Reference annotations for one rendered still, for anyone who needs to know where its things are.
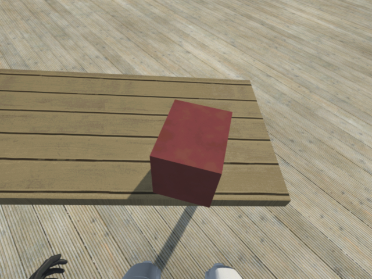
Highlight robot right thigh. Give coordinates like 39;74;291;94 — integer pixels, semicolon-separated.
205;265;242;279

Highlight carton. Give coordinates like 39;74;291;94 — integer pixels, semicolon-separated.
150;99;232;208

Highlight left robot hand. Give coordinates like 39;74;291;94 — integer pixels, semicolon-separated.
29;254;67;279

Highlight robot thigh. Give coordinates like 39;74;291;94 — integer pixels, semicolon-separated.
122;263;161;279
205;265;242;279

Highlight table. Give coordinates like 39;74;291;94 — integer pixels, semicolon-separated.
0;69;291;206

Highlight robot left thigh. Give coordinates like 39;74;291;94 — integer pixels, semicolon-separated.
122;263;161;279

